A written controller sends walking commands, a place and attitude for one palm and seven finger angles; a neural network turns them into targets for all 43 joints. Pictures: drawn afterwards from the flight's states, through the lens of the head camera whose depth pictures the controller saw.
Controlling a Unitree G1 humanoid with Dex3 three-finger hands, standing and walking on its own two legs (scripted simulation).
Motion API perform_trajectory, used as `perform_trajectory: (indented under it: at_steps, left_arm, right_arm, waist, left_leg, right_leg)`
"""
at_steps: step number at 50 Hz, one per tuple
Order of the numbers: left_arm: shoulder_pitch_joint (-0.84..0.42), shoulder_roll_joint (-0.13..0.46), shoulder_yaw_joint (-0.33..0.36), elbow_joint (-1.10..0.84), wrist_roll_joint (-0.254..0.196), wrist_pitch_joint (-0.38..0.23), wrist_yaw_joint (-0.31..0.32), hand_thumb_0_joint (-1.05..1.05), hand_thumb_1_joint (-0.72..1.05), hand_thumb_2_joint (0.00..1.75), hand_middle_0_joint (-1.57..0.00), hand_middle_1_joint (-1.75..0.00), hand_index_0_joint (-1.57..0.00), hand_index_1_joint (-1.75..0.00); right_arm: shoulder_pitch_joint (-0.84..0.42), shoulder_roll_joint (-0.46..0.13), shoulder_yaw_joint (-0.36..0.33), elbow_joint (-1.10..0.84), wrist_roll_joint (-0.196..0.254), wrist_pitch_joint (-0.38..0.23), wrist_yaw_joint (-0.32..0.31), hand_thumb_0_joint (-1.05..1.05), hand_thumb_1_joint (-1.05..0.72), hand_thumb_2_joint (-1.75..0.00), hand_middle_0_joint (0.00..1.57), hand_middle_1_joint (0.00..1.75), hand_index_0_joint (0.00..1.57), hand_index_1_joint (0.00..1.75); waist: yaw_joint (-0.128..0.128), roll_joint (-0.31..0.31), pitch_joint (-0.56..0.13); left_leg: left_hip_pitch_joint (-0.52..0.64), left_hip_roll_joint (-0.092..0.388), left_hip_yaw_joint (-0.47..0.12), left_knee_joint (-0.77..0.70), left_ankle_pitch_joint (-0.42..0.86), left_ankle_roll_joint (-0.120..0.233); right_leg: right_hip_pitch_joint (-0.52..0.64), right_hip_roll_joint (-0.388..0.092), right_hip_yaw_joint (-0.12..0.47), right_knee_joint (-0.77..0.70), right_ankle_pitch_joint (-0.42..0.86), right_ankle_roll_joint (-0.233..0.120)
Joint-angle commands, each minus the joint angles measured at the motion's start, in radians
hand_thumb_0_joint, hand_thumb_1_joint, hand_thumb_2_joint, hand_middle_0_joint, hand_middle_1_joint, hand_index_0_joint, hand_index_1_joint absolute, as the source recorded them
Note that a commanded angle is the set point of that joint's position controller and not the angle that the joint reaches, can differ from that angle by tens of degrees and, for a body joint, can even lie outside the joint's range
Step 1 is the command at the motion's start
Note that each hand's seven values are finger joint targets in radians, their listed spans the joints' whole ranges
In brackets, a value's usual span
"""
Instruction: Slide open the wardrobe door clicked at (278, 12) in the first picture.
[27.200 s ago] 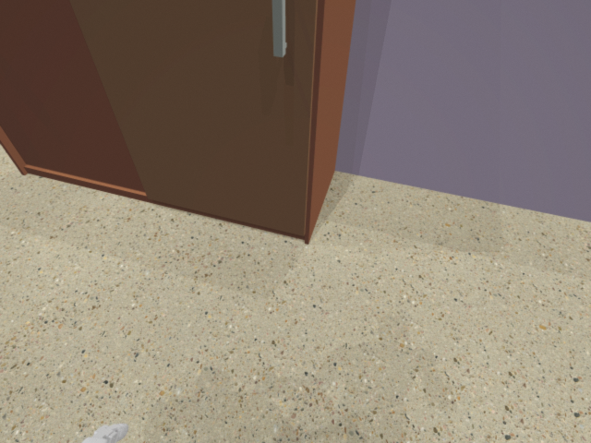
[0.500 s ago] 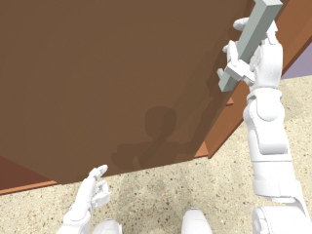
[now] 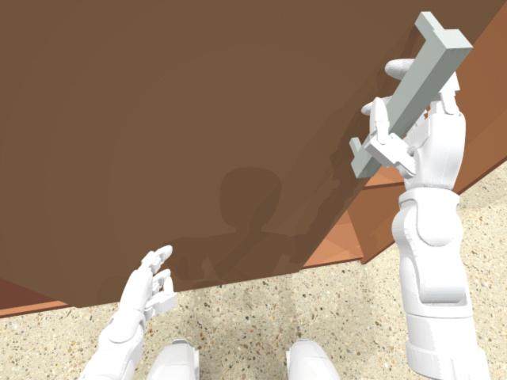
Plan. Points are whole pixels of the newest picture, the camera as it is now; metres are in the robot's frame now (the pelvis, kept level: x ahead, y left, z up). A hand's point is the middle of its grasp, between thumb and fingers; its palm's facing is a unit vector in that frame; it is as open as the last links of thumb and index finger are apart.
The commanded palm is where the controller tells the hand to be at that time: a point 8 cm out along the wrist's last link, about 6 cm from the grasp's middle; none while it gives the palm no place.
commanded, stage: step sideways, sliding the door along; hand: right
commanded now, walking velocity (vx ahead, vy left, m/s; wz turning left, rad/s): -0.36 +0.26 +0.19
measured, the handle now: (389, 108) +0.40 -0.17 +0.20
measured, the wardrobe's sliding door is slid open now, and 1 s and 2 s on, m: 0.28 0.61 0.61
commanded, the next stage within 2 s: stop walking and hold the door there in 1.22 s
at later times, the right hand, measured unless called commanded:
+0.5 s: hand (202, 158) +0.33 +0.05 +0.19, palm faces -0.02 +0.99 -0.16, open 7.0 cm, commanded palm +0.31 +0.02 +0.20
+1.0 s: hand (55, 169) +0.31 +0.18 +0.20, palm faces +0.05 +0.99 -0.09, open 6.6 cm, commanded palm +0.29 +0.17 +0.19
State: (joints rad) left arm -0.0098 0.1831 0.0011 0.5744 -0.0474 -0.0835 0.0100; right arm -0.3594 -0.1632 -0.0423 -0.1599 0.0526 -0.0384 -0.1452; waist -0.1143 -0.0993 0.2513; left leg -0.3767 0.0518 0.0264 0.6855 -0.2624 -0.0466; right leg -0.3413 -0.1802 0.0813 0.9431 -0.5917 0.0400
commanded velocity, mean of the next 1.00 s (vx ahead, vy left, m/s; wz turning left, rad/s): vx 0.08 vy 0.29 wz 0.01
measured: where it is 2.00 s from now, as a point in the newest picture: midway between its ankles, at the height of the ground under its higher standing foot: outside the picture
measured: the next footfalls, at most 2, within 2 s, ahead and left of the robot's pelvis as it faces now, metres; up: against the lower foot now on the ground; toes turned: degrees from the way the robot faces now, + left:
right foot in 0.12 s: +0.03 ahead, -0.12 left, +0.00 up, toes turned -6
left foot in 0.46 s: +0.02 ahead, +0.30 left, +0.00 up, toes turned +10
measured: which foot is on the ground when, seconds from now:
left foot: down 0.00-0.10, up 0.12-0.44, down 0.46-0.68, up 0.70-0.98, down 1.00-1.00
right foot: up 0.00-0.10, down 0.12-0.46, up 0.48-0.66, down 0.68-1.00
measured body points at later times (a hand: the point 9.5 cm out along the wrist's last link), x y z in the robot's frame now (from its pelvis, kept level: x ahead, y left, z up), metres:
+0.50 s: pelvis -0.05 +0.14 +0.01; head +0.01 +0.15 +0.45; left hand +0.14 +0.35 -0.09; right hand +0.32 +0.00 +0.20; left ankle -0.02 +0.29 -0.72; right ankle -0.02 -0.09 -0.69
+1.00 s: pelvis -0.13 +0.29 +0.01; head -0.09 +0.29 +0.45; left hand -0.04 +0.52 -0.12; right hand +0.30 +0.13 +0.21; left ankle -0.16 +0.46 -0.72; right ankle -0.04 +0.08 -0.71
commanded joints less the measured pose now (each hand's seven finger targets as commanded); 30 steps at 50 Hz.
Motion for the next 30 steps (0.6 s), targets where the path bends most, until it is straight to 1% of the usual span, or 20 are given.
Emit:
perform_trajectory:
  at_steps: [1,3,4,5,6,7,8,10,11,13,17,20,21,22,23,24,25,26,28,30]
  left_arm:
    - [-0.031,0.04,0.03,-0.12,0.005,-0.061,0.009,0.0,0.9,0.9,-0.2,-0.3,-0.2,-0.3]
    - [-0.028,0.059,0.036,-0.105,0.012,-0.028,0.009,0.0,0.9,0.9,-0.2,-0.3,-0.2,-0.3]
    - [-0.023,0.076,0.054,-0.107,0.017,-0.007,0.015,0.0,0.9,0.9,-0.2,-0.3,-0.2,-0.3]
    - [-0.03,0.13,0.076,-0.132,0.022,0.006,0.015,0.0,0.9,0.9,-0.2,-0.3,-0.2,-0.3]
    - [-0.017,0.142,0.085,-0.166,0.024,0.022,-0.011,0.0,0.9,0.9,-0.2,-0.3,-0.2,-0.3]
    - [-0.019,0.147,0.088,-0.147,0.028,0.018,-0.034,0.0,0.9,0.9,-0.2,-0.3,-0.2,-0.3]
    - [-0.059,0.132,0.073,-0.141,0.042,0.016,-0.034,0.0,0.9,0.9,-0.2,-0.3,-0.2,-0.3]
    - [-0.055,0.136,0.078,-0.141,0.035,0.021,-0.027,0.0,0.9,0.9,-0.2,-0.3,-0.2,-0.3]
    - [-0.048,0.138,0.08,-0.119,0.03,0.026,-0.027,0.0,0.9,0.9,-0.2,-0.3,-0.2,-0.3]
    - [-0.02,0.129,0.079,-0.12,0.03,0.034,-0.021,0.0,0.9,0.9,-0.2,-0.3,-0.2,-0.3]
    - [-0.016,0.107,0.065,-0.138,0.018,0.033,-0.004,0.0,0.9,0.9,-0.2,-0.3,-0.2,-0.3]
    - [-0.011,0.094,0.054,-0.137,-0.001,0.014,0.004,0.0,0.9,0.9,-0.2,-0.3,-0.2,-0.3]
    - [-0.011,0.076,0.048,-0.137,-0.012,0.006,0.004,0.0,0.9,0.9,-0.2,-0.3,-0.2,-0.3]
    - [-0.01,0.042,0.039,-0.141,-0.023,0.001,0.008,0.0,0.9,0.9,-0.2,-0.3,-0.2,-0.3]
    - [-0.054,0.016,0.026,-0.161,-0.018,0.0,0.015,0.0,0.9,0.9,-0.2,-0.3,-0.2,-0.3]
    - [-0.091,0.011,0.012,-0.144,0.004,-0.016,0.026,0.0,0.9,0.9,-0.2,-0.3,-0.2,-0.3]
    - [-0.066,0.028,0.013,-0.138,0.006,-0.022,0.027,0.0,0.9,0.9,-0.2,-0.3,-0.2,-0.3]
    - [-0.035,0.044,0.024,-0.116,0.005,-0.021,0.027,0.0,0.9,0.9,-0.2,-0.3,-0.2,-0.3]
    - [-0.01,0.062,0.023,-0.076,0.009,0.011,0.035,0.0,0.9,0.9,-0.2,-0.3,-0.2,-0.3]
    - [-0.003,0.076,0.027,-0.072,0.009,0.038,0.042,0.0,0.9,0.9,-0.2,-0.3,-0.2,-0.3]
  right_arm:
    - [-0.367,0.023,0.263,-0.514,-0.006,-0.186,0.07,0.0,-0.9,-0.9,0.45,1.4,0.45,1.4]
    - [-0.346,0.001,0.222,-0.494,-0.007,-0.216,0.062,0.0,-0.9,-0.9,0.45,1.4,0.45,1.4]
    - [-0.339,-0.054,0.17,-0.47,-0.011,-0.224,0.058,0.0,-0.9,-0.9,0.45,1.4,0.45,1.4]
    - [-0.329,-0.07,0.156,-0.47,-0.001,-0.221,0.063,0.0,-0.9,-0.9,0.45,1.4,0.45,1.4]
    - [-0.313,-0.003,0.185,-0.422,-0.024,-0.214,0.082,0.0,-0.9,-0.9,0.45,1.4,0.45,1.4]
    - [-0.362,-0.015,0.151,-0.334,-0.041,-0.209,0.085,0.0,-0.9,-0.9,0.45,1.4,0.45,1.4]
    - [-0.469,-0.021,0.151,-0.386,-0.035,-0.198,0.088,0.0,-0.9,-0.9,0.45,1.4,0.45,1.4]
    - [-0.492,-0.036,0.141,-0.372,-0.034,-0.183,0.072,0.0,-0.9,-0.9,0.45,1.4,0.45,1.4]
    - [-0.431,-0.039,0.136,-0.283,-0.037,-0.161,0.069,0.0,-0.9,-0.9,0.45,1.4,0.45,1.4]
    - [-0.389,-0.018,0.149,-0.234,-0.036,-0.139,0.079,0.0,-0.9,-0.9,0.45,1.4,0.45,1.4]
    - [-0.367,-0.07,0.088,-0.181,-0.024,-0.143,0.076,0.0,-0.9,-0.9,0.45,1.4,0.45,1.4]
    - [-0.331,-0.114,0.041,-0.173,-0.023,-0.144,0.06,0.0,-0.9,-0.9,0.45,1.4,0.45,1.4]
    - [-0.329,-0.131,0.031,-0.189,-0.019,-0.148,0.061,0.0,-0.9,-0.9,0.45,1.4,0.45,1.4]
    - [-0.346,-0.188,0.01,-0.217,-0.024,-0.15,0.059,0.0,-0.9,-0.9,0.45,1.4,0.45,1.4]
    - [-0.347,-0.266,-0.039,-0.229,-0.022,-0.14,0.05,0.0,-0.9,-0.9,0.45,1.4,0.45,1.4]
    - [-0.321,-0.291,-0.072,-0.209,-0.019,-0.124,0.041,0.0,-0.9,-0.9,0.45,1.4,0.45,1.4]
    - [-0.328,-0.222,-0.01,-0.247,-0.008,-0.109,0.035,0.0,-0.9,-0.9,0.45,1.4,0.45,1.4]
    - [-0.375,-0.195,0.005,-0.299,0.008,-0.122,0.034,0.0,-0.9,-0.9,0.45,1.4,0.45,1.4]
    - [-0.397,-0.244,-0.086,-0.249,0.014,-0.138,0.016,0.0,-0.9,-0.9,0.45,1.4,0.45,1.4]
    - [-0.366,-0.255,-0.103,-0.192,0.018,-0.13,0.018,0.0,-0.9,-0.9,0.45,1.4,0.45,1.4]
  waist:
    - [0.118,0.459,-0.584]
    - [0.148,0.374,-0.624]
    - [0.153,0.325,-0.653]
    - [0.147,0.055,-0.659]
    - [0.11,-0.08,-0.714]
    - [0.12,-0.002,-0.714]
    - [0.133,-0.072,-0.634]
    - [0.134,-0.176,-0.557]
    - [0.128,-0.208,-0.503]
    - [0.125,-0.195,-0.516]
    - [0.143,-0.177,-0.474]
    - [0.138,-0.138,-0.489]
    - [0.122,-0.064,-0.506]
    - [0.12,0.174,-0.51]
    - [0.094,0.438,-0.502]
    - [0.042,0.446,-0.514]
    - [0.061,0.356,-0.531]
    - [0.088,0.41,-0.541]
    - [0.106,0.359,-0.618]
    - [0.112,0.333,-0.635]
  left_leg:
    - [0.53,0.236,-0.238,-0.101,1.213,0.205]
    - [0.447,0.14,-0.103,-0.007,1.111,0.14]
    - [0.27,0.103,-0.067,0.073,0.884,0.1]
    - [-0.053,-0.007,-0.011,0.235,0.242,0.029]
    - [-0.205,-0.037,-0.062,0.415,-0.339,0.018]
    - [-0.218,-0.049,-0.13,0.567,-0.306,0.034]
    - [-0.231,-0.034,-0.139,0.622,-0.273,0.022]
    - [-0.298,0.012,-0.132,0.557,-0.234,0.016]
    - [-0.314,0.011,-0.107,0.501,-0.206,0.01]
    - [-0.22,-0.008,-0.045,0.337,-0.153,0.004]
    - [-0.002,-0.06,0.027,0.083,-0.141,0.005]
    - [0.171,-0.099,0.066,-0.163,0.059,0.006]
    - [0.236,-0.067,0.047,-0.293,0.195,0.015]
    - [0.282,0.036,-0.045,-0.367,0.485,0.054]
    - [0.315,0.203,-0.274,-0.328,0.797,0.151]
    - [0.216,0.279,-0.339,-0.341,0.795,0.196]
    - [0.189,0.282,-0.312,-0.331,0.667,0.222]
    - [0.305,0.249,-0.292,-0.263,0.689,0.24]
    - [0.482,0.177,-0.157,-0.175,0.845,0.215]
    - [0.465,0.137,-0.111,-0.152,0.754,0.18]
  right_leg:
    - [-0.095,0.104,-0.064,-0.033,-0.053,-0.02]
    - [0.122,0.091,-0.128,-0.377,0.286,-0.011]
    - [0.355,0.019,-0.117,-0.495,0.627,-0.028]
    - [0.614,-0.213,0.105,-0.542,1.182,-0.116]
    - [0.678,-0.399,0.285,-0.482,1.534,-0.238]
    - [0.635,-0.409,0.206,-0.471,1.361,-0.271]
    - [0.504,-0.404,0.175,-0.516,1.171,-0.263]
    - [0.532,-0.359,0.081,-0.501,1.109,-0.245]
    - [0.538,-0.321,-0.004,-0.497,1.105,-0.205]
    - [0.53,-0.273,-0.101,-0.497,1.096,-0.142]
    - [0.411,-0.264,-0.147,-0.516,1.023,-0.115]
    - [0.344,-0.174,-0.191,-0.393,0.845,-0.058]
    - [0.31,-0.121,-0.192,-0.294,0.733,-0.036]
    - [0.208,-0.008,-0.226,-0.132,0.391,-0.053]
    - [-0.033,0.114,-0.218,0.089,-0.062,-0.065]
    - [-0.051,0.133,-0.118,0.249,-0.128,-0.079]
    - [-0.028,0.121,-0.075,0.248,-0.116,-0.024]
    - [-0.081,0.103,-0.067,0.194,-0.077,-0.016]
    - [-0.086,0.109,-0.14,-0.057,0.005,-0.007]
    - [-0.001,0.135,-0.182,-0.291,0.166,-0.015]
